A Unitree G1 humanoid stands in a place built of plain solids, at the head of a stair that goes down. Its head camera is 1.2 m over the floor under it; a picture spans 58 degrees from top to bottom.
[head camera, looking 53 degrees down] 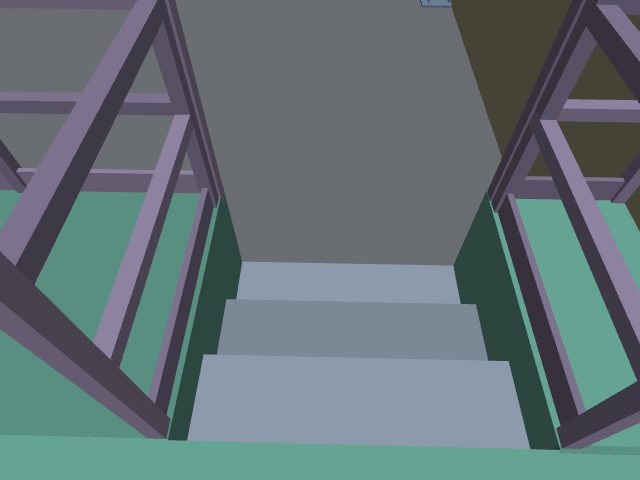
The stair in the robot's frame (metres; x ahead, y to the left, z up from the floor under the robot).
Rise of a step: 0.17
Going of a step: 0.30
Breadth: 1.02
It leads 1 degrees to the right of straight ahead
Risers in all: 4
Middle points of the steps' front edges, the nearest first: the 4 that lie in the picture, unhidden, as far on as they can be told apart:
0.25 -0.11 0.00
0.55 -0.12 -0.17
0.85 -0.12 -0.34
1.15 -0.13 -0.51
